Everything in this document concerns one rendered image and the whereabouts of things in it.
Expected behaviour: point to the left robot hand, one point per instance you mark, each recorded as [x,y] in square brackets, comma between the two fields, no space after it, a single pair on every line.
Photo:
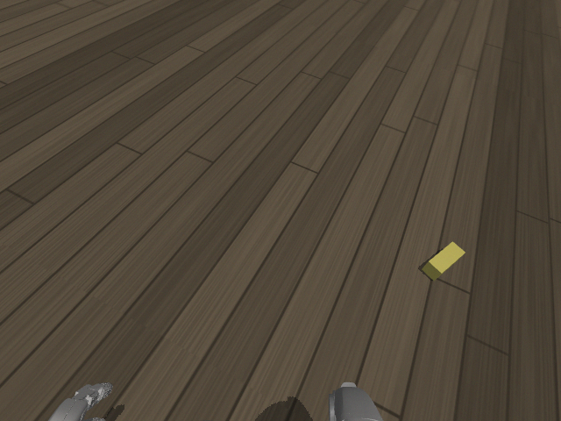
[75,408]

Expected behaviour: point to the carton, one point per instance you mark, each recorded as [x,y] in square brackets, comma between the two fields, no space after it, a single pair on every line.
[443,260]

